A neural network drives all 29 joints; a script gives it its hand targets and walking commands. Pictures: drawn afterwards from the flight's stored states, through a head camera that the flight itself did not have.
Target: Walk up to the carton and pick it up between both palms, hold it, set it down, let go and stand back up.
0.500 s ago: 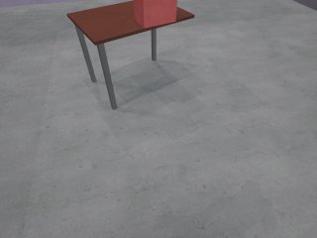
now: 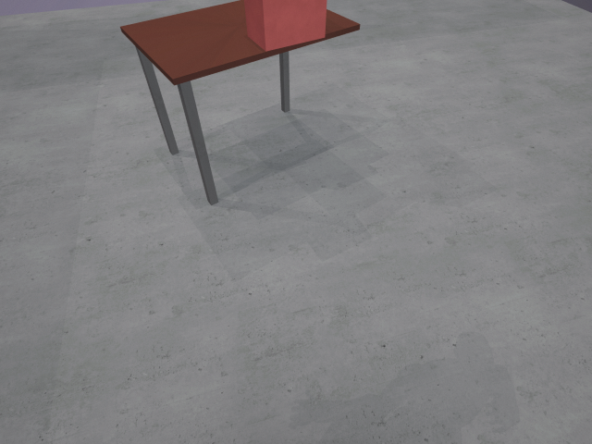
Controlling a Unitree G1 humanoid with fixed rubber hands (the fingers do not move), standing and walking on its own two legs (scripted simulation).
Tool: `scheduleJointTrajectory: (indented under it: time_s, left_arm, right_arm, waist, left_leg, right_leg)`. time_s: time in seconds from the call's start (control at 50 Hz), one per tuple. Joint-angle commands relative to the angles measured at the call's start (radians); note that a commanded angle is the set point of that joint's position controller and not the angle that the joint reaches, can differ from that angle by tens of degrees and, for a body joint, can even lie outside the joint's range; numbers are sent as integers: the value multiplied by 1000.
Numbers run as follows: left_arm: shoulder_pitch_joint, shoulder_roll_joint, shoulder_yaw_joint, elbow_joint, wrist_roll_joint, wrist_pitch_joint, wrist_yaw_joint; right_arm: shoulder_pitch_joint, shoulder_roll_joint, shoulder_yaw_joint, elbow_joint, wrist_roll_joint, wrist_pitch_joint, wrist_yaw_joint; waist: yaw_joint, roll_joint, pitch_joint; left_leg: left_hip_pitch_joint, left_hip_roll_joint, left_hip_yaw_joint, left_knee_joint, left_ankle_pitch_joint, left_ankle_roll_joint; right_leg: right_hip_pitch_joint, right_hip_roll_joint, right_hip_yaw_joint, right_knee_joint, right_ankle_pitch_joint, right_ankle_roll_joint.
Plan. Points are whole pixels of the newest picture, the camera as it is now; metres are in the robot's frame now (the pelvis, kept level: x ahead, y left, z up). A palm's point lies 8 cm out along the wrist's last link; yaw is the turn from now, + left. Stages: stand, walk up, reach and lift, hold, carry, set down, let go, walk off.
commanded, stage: stand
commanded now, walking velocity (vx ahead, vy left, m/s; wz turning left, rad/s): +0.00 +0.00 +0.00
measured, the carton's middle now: (285, 9) +1.61 +0.08 -0.02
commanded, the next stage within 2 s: walk up in 0.60 s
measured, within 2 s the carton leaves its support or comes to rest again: neither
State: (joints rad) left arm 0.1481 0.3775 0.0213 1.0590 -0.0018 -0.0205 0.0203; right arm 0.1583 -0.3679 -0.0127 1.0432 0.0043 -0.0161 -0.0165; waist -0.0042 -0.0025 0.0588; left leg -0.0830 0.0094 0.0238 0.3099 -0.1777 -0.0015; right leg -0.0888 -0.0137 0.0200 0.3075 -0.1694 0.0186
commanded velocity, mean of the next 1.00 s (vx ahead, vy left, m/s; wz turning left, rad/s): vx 0.00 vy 0.00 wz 0.00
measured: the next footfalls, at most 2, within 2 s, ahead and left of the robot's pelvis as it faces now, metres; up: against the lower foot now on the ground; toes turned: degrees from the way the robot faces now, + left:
left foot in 1.16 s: +0.12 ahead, +0.23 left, +0.00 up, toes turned +17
right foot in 1.62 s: +0.49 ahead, -0.04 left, +0.00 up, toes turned +17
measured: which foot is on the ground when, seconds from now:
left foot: down 0.00-0.86, up 0.88-1.00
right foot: down 0.00-1.00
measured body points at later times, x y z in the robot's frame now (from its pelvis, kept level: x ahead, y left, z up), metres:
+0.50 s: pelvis -0.01 -0.01 +0.00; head +0.00 +0.00 +0.45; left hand +0.07 +0.31 -0.12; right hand +0.08 -0.32 -0.12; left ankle +0.00 +0.12 -0.75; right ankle +0.00 -0.13 -0.75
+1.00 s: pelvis +0.00 +0.01 +0.00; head +0.01 +0.03 +0.45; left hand +0.06 +0.35 -0.11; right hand +0.11 -0.31 -0.09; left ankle +0.02 +0.15 -0.70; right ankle +0.00 -0.13 -0.75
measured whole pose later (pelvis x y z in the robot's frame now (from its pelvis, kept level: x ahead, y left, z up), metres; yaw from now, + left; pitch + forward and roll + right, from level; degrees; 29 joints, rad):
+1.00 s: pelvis +0.00 +0.01 +0.00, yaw +8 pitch -2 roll +0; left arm 0.21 0.43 0.09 0.85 0.09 -0.04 -0.01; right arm 0.29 -0.39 -0.07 0.87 -0.04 -0.01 0.05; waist 0.03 -0.05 0.06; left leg -0.41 0.06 0.03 0.84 -0.43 0.02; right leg -0.06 -0.06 -0.10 0.32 -0.28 -0.06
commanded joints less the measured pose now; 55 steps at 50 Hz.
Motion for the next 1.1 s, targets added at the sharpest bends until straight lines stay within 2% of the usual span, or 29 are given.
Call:
scheduleJointTrajectory:
  time_s: [0.0, 0.02, 0.08, 0.1, 0.14, 0.22, 0.26, 0.34, 0.36, 0.38, 0.42, 0.46, 0.48, 0.54, 0.56, 0.58, 0.64, 0.76, 0.78, 0.8, 0.82, 0.84, 0.88, 0.92, 0.96, 1.0, 1.04, 1.06, 1.08]
  left_arm:
    - [-13, 181, 28, -33, -9, -11, 12]
    - [-4, 162, 31, -39, -10, -7, 5]
    - [-19, 167, 27, -57, -9, -9, 8]
    - [-11, 168, 25, -48, 1, -10, 6]
    - [-27, 175, 34, -70, -3, -5, 2]
    - [-36, 204, 40, -67, 1, -14, 7]
    - [-30, 164, 22, -63, 0, -15, 2]
    - [-26, 176, 27, -73, -3, -12, -2]
    - [-18, 175, 28, -62, -5, -13, -2]
    - [-35, 170, 25, -56, 0, -19, -1]
    - [-9, 176, 35, -62, 0, -18, 4]
    - [-39, 167, 21, -58, -6, -11, 0]
    - [-6, 142, 20, -49, -6, -11, 6]
    - [-19, 178, 36, -47, 3, -12, 10]
    - [-54, 186, 39, -53, 5, -4, 6]
    - [-22, 164, 23, -45, -3, -3, 12]
    - [-23, 153, 19, -45, -6, -12, 4]
    - [-14, 166, 31, -45, -7, -10, 1]
    - [33, 245, 106, -176, 52, -19, -23]
    - [82, 250, 112, -160, 72, -19, -31]
    - [96, 266, 124, -166, 82, -21, -29]
    - [72, 257, 120, -188, 96, -27, -24]
    - [25, 274, 130, -254, 91, -42, -18]
    - [32, 280, 127, -292, 95, -37, -18]
    - [68, 282, 129, -324, 89, -40, -32]
    - [32, 290, 128, -371, 82, -35, -49]
    - [-83, 294, 134, -415, 87, -26, -62]
    - [-73, 261, 121, -421, 90, -22, -69]
    - [-33, 217, 104, -426, 81, -19, -79]
  right_arm:
    - [-23, -175, -32, -40, -1, -12, -8]
    - [7, -196, -45, -37, -6, -12, -16]
    - [-20, -184, -42, -51, -7, -18, -6]
    - [-10, -196, -40, -52, -8, -17, -4]
    - [-36, -199, -48, -50, -10, -13, -8]
    - [-27, -169, -37, -58, -4, -15, -3]
    - [-15, -163, -37, -55, -5, -15, -10]
    - [-36, -191, -49, -63, -13, -13, -5]
    - [-21, -188, -38, -63, -4, -18, 2]
    - [-7, -166, -37, -66, 3, -20, 2]
    - [-35, -170, -29, -61, -6, -21, 6]
    - [2, -199, -44, -47, -4, -12, -2]
    - [2, -155, -25, -42, -7, -9, -2]
    - [-46, -161, -25, -58, -6, -12, -7]
    - [-42, -192, -43, -62, 1, -12, -15]
    - [-7, -195, -34, -41, 0, -9, -14]
    - [34, -189, -42, -31, -2, -12, -6]
    - [27, -188, -33, -33, -3, -13, -13]
    - [70, -202, -95, -124, -39, -10, 17]
    - [-7, -181, -75, -162, -34, -3, 36]
    - [-32, -145, -75, -204, -34, -1, 49]
    - [-82, -167, -90, -252, -54, -6, 52]
    - [9, -184, -103, -261, -59, -14, 59]
    - [99, -170, -102, -272, -45, -24, 73]
    - [55, -174, -99, -323, -37, -20, 89]
    - [90, -148, -95, -353, -31, -4, 90]
    - [305, -195, -128, -308, -24, 7, 87]
    - [388, -220, -139, -271, -28, 8, 73]
    - [439, -242, -149, -255, -40, 9, 62]
  waist:
    - [11, -8, -66]
    - [-5, 33, -17]
    - [7, -4, -11]
    - [6, 43, -47]
    - [17, -31, -29]
    - [3, -45, -35]
    - [-3, 53, -2]
    - [12, -4, -18]
    - [4, 38, -56]
    - [-15, -38, -46]
    - [8, 31, -80]
    - [-14, -14, -80]
    - [10, 40, -75]
    - [14, 52, 4]
    - [-6, -51, -36]
    - [1, 3, -38]
    - [10, -45, -42]
    - [4, 20, 6]
    - [48, -70, -77]
    - [90, -122, 49]
    - [100, -269, 18]
    - [116, -185, 54]
    - [60, -94, 80]
    - [44, -112, 20]
    - [72, -112, 18]
    - [30, -132, 38]
    - [-97, -122, -20]
    - [-119, -58, -59]
    - [-142, 34, -87]
  left_leg:
    - [36, 141, -107, -34, 194, 23]
    - [3, 124, -98, -45, 133, 32]
    - [-38, 128, -109, -44, 103, 39]
    - [-18, 119, -92, -55, 63, 30]
    - [-31, 122, -121, -53, 100, 29]
    - [-32, 121, -109, -54, 52, 30]
    - [-42, 121, -81, -65, 54, 25]
    - [-23, 115, -111, -49, 21, 25]
    - [-11, 121, -96, -53, 48, 24]
    - [10, 133, -124, -60, 48, 23]
    - [-13, 119, -99, -53, 60, 28]
    - [19, 116, -94, -48, 105, 18]
    - [6, 120, -76, -55, 101, 12]
    - [-35, 118, -94, -48, 94, 19]
    - [-45, 133, -100, -45, 76, 34]
    - [-3, 126, -98, -45, 84, 31]
    - [-4, 137, -114, -46, 60, 16]
    - [-45, 122, -89, -57, 35, 21]
    - [-248, 63, -171, 56, -414, 114]
    - [-472, 27, -93, 152, -399, 55]
    - [-564, -14, 9, 459, -295, 40]
    - [-588, 62, -47, 590, -307, 27]
    - [-620, 131, -108, 637, -294, 32]
    - [-608, 131, -53, 539, -278, 25]
    - [-509, 132, -30, 468, -263, 18]
    - [-385, 116, 20, 380, -179, 22]
    - [27, 78, 70, 364, 6, 37]
    - [148, 18, 122, 358, -47, 38]
    - [259, 19, 69, 401, -43, 63]
  right_leg:
    - [-18, -121, 70, -28, 199, -30]
    - [-21, -114, 78, -42, 133, -32]
    - [-20, -126, 87, -34, 107, -41]
    - [1, -129, 77, -41, 102, -37]
    - [-8, -111, 56, -46, 101, -37]
    - [-6, -119, 83, -62, 87, -31]
    - [-43, -132, 92, -55, 90, -34]
    - [-46, -108, 60, -63, 42, -30]
    - [-24, -113, 77, -50, 53, -35]
    - [-51, -107, 78, -44, 50, -35]
    - [-5, -106, 65, -42, 47, -35]
    - [-15, -109, 56, -33, 128, -22]
    - [2, -116, 61, -33, 102, -38]
    - [-25, -121, 73, -56, 146, -32]
    - [-1, -123, 58, -40, 152, -35]
    - [-28, -123, 78, -44, 164, -38]
    - [-35, -114, 63, -53, 63, -30]
    - [-37, -125, 80, -40, 69, -38]
    - [107, -104, 21, 36, -486, -101]
    - [149, -161, 87, -58, -645, -144]
    - [197, -307, 253, -219, -720, -207]
    - [107, -418, 362, -249, -671, -274]
    - [111, -404, 262, -204, -592, -257]
    - [177, -370, 141, -168, -491, -247]
    - [87, -324, 63, -146, -458, -232]
    - [-37, -285, -18, -136, -524, -193]
    - [-347, -244, -130, 4, -668, -149]
    - [-421, -193, -174, 168, -710, -138]
    - [-550, -166, -188, 333, -745, -105]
